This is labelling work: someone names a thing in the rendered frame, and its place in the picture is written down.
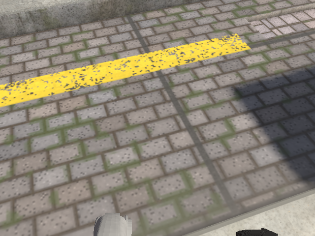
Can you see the left robot thigh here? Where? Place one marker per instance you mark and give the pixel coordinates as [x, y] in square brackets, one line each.
[113, 224]

